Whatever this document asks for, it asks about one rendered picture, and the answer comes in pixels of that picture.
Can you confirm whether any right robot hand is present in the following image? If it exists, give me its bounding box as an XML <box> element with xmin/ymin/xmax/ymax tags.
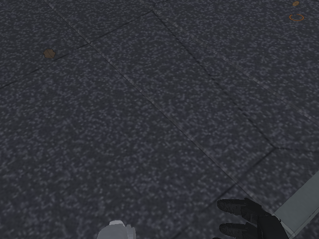
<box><xmin>213</xmin><ymin>198</ymin><xmax>289</xmax><ymax>239</ymax></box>

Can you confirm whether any robot left thigh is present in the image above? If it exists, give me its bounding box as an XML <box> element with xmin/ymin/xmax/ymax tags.
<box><xmin>97</xmin><ymin>224</ymin><xmax>136</xmax><ymax>239</ymax></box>

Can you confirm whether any left robot shin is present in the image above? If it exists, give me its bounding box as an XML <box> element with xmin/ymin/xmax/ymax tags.
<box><xmin>109</xmin><ymin>220</ymin><xmax>125</xmax><ymax>226</ymax></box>

